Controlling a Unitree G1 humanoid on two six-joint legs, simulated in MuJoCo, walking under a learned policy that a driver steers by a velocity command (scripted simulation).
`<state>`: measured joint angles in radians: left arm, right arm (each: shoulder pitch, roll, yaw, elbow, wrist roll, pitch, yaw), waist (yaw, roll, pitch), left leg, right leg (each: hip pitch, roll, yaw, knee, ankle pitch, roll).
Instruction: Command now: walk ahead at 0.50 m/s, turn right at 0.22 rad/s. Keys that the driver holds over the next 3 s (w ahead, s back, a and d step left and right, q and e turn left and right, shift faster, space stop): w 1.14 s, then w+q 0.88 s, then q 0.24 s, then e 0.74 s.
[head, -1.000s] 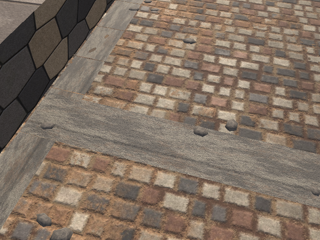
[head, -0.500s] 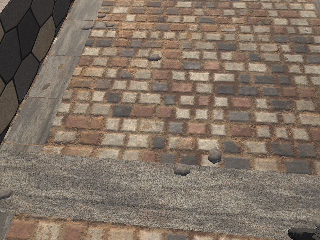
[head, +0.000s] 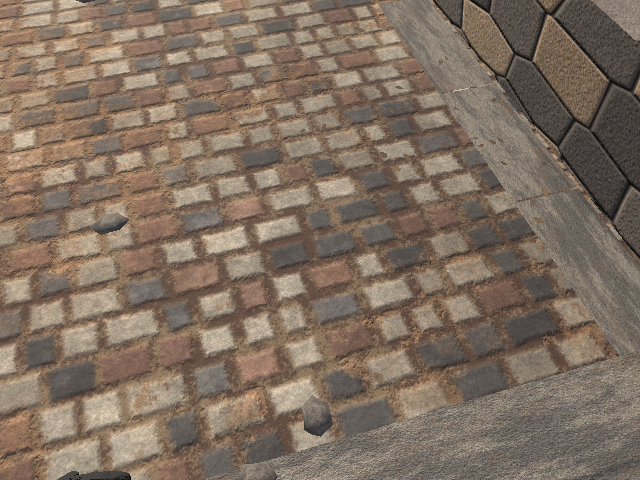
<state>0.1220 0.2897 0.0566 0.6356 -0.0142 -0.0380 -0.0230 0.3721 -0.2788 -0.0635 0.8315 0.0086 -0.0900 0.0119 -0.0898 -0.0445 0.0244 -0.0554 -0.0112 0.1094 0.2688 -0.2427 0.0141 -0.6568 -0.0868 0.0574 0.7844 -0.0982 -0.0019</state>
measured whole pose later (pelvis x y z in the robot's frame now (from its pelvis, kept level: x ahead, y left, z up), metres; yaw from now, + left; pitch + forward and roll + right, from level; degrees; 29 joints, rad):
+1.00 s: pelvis +0.55 +0.00 +0.00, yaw -1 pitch +1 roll +1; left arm 0.15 0.29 0.06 0.75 0.00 -0.06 0.00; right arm 0.33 -0.27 -0.05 0.87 0.00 -0.08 0.02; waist -0.06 -0.04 0.01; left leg -0.09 -0.06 0.05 0.24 -0.18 0.06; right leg -0.68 -0.13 0.05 0.80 -0.04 0.01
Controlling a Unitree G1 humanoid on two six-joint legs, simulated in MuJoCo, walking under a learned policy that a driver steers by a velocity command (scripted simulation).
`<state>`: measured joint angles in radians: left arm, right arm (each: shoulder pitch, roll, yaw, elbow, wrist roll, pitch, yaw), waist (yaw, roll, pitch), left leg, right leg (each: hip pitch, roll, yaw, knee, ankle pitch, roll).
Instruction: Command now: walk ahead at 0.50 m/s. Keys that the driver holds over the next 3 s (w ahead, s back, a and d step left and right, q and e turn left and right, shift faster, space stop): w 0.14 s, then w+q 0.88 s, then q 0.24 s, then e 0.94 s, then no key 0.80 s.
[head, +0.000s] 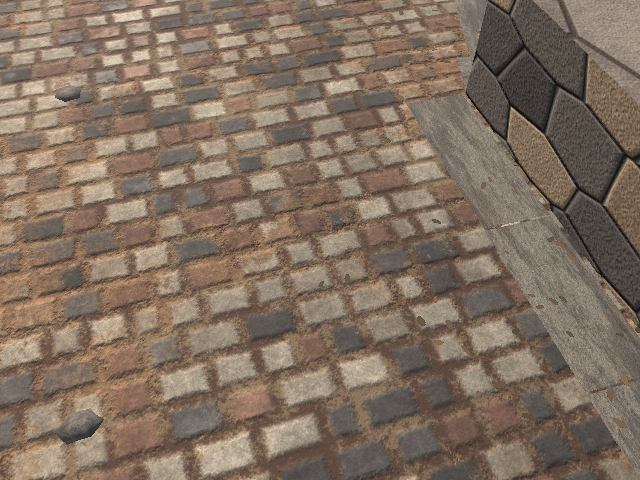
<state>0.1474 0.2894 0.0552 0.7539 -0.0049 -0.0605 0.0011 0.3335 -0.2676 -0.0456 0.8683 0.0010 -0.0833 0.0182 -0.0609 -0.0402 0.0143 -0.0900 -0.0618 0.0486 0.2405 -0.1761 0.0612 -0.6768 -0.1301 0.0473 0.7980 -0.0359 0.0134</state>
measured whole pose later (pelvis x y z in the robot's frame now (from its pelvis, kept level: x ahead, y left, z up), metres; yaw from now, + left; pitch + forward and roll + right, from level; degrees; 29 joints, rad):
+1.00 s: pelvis +0.54 +0.05 +0.00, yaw +25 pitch +1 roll +0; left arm 0.08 0.30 0.06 0.75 0.01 -0.10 0.00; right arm 0.32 -0.27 -0.08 0.75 0.01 -0.05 0.01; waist -0.05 -0.02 0.05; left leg -0.20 -0.12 -0.07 0.35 -0.17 0.11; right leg -0.62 -0.10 0.08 0.94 -0.22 0.04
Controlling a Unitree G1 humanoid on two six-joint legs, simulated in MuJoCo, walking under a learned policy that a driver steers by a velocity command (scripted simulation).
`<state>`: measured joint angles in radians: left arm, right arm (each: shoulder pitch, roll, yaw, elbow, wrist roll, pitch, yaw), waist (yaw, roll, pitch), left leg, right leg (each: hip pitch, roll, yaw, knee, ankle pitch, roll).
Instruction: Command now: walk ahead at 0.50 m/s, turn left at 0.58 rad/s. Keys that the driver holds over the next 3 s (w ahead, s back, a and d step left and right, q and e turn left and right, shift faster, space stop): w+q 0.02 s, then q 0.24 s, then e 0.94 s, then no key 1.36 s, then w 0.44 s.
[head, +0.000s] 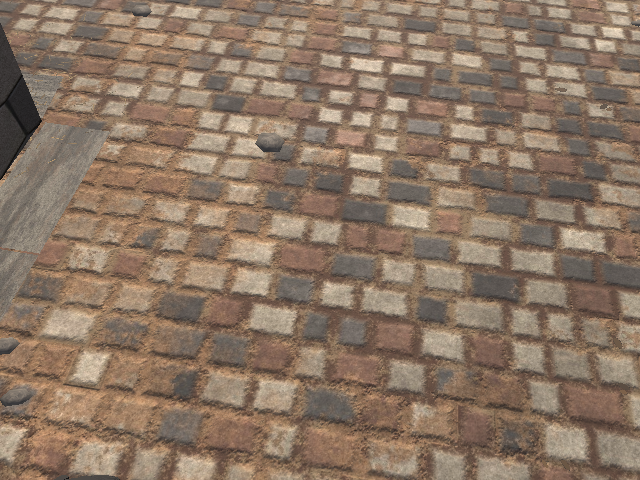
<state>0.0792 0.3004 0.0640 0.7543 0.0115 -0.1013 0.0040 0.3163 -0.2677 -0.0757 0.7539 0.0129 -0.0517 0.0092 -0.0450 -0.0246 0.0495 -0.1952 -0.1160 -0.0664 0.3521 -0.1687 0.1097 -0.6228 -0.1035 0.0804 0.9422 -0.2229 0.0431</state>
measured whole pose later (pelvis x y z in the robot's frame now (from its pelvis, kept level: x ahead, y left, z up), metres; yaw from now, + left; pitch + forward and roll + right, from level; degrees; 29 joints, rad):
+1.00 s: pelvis +0.22 -0.07 -0.01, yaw -6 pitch +2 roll +2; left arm 0.18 0.30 0.06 0.69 -0.01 0.01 0.00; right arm 0.12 -0.31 -0.09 0.71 -0.01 0.02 -0.06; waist 0.02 0.03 0.05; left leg -0.51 0.00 -0.04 1.14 -0.48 -0.07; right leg -0.32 0.05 0.03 0.52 -0.23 -0.06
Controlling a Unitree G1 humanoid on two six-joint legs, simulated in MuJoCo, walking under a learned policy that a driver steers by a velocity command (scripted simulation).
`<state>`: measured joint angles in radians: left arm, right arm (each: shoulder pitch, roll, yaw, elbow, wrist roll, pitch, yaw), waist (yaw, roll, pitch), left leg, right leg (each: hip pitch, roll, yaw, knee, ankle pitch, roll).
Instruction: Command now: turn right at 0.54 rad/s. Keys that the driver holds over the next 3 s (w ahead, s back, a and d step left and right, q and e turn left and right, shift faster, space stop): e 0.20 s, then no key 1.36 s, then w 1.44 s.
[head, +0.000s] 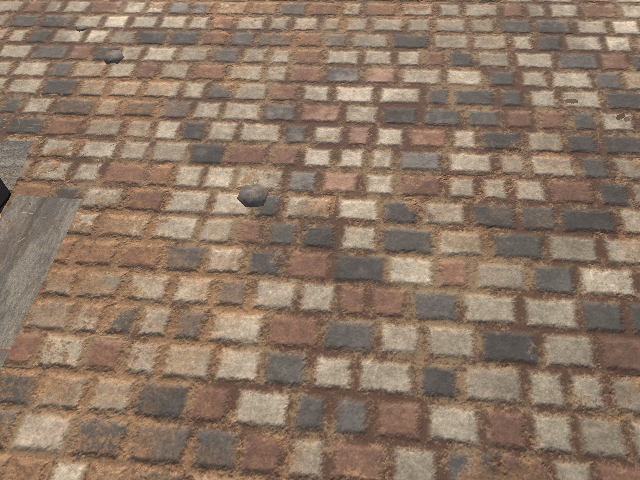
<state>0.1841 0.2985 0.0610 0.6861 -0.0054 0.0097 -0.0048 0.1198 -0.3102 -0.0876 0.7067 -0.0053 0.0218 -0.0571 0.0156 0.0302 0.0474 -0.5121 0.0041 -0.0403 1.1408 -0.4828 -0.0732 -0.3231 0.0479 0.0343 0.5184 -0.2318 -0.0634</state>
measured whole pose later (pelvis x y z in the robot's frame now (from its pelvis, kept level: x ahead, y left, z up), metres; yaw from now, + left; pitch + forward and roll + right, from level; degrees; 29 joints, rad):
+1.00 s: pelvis +0.00 +0.00 +0.00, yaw -13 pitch -2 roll +0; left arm 0.22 0.22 0.02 0.81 0.01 0.00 0.01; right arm 0.20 -0.26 -0.04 0.87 -0.01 0.00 -0.03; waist -0.01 0.00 0.03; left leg -0.21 0.03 -0.06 0.49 -0.25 -0.06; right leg -0.17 0.03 0.06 0.52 -0.31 -0.01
